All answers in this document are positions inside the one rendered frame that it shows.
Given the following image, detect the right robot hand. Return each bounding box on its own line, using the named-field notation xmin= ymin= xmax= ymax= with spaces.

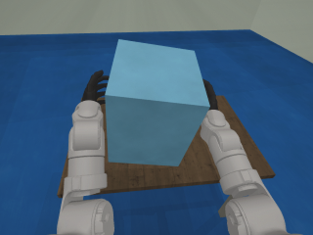
xmin=202 ymin=79 xmax=219 ymax=111

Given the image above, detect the carton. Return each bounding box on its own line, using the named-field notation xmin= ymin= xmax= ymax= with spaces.
xmin=105 ymin=39 xmax=210 ymax=166

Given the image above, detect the robot left upper arm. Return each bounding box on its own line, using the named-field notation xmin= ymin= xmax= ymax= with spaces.
xmin=48 ymin=199 xmax=114 ymax=235

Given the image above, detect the table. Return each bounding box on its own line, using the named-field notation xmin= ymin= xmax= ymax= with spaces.
xmin=57 ymin=95 xmax=276 ymax=217

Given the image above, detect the robot left forearm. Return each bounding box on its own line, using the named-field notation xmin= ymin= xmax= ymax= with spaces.
xmin=57 ymin=100 xmax=108 ymax=234

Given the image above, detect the left robot hand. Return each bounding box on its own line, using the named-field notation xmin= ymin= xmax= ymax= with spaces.
xmin=81 ymin=70 xmax=110 ymax=105

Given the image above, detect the robot right forearm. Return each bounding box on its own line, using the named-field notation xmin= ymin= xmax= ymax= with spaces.
xmin=200 ymin=110 xmax=287 ymax=230

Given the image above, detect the robot right upper arm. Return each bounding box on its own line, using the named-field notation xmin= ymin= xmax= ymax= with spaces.
xmin=225 ymin=193 xmax=303 ymax=235

